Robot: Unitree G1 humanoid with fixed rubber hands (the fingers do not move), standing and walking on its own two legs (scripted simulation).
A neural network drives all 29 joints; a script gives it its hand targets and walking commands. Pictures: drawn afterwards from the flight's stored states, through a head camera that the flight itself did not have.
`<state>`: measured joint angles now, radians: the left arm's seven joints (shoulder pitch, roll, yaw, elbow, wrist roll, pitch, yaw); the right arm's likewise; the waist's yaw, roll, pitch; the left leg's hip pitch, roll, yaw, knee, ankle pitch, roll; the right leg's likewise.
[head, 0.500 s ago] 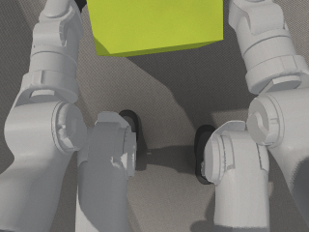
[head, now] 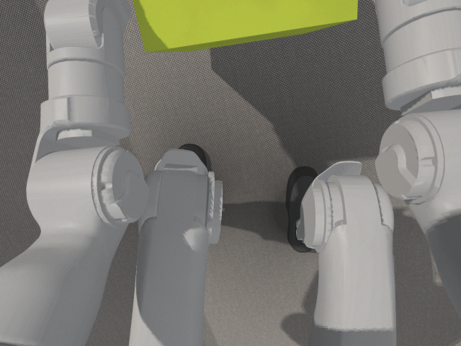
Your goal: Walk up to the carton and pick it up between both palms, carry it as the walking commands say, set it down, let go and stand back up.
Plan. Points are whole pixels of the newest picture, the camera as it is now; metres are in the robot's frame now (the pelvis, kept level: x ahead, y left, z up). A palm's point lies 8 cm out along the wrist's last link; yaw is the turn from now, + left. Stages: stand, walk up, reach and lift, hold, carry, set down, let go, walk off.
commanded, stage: reach and lift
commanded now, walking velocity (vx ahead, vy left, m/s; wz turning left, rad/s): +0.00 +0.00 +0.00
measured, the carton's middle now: out of the picture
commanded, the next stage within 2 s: none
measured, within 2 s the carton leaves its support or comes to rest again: neither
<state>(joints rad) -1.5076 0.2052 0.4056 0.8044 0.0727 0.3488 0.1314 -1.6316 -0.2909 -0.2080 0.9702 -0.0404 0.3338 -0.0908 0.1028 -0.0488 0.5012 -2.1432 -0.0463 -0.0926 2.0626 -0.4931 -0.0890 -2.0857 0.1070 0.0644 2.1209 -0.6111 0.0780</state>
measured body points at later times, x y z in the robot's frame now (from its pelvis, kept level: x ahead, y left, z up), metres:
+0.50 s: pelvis -0.01 +0.00 +0.04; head +0.37 +0.04 +0.27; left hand +0.54 +0.22 -0.12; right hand +0.60 -0.08 -0.11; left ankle +0.14 +0.14 -0.37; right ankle +0.11 -0.13 -0.37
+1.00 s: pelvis -0.02 +0.00 +0.08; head +0.34 +0.04 +0.33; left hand +0.52 +0.22 -0.05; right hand +0.58 -0.08 -0.04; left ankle +0.14 +0.14 -0.37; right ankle +0.11 -0.13 -0.37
